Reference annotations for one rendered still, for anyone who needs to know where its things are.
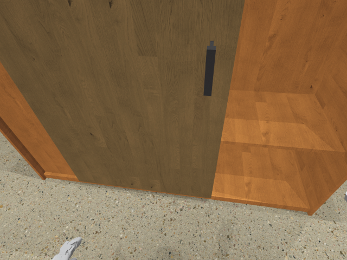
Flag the robot left hand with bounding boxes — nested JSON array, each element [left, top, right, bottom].
[[52, 237, 82, 260]]

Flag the wardrobe door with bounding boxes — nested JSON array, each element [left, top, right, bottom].
[[0, 0, 245, 198], [0, 62, 75, 175]]

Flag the handle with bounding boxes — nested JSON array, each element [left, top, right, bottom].
[[203, 41, 216, 96]]

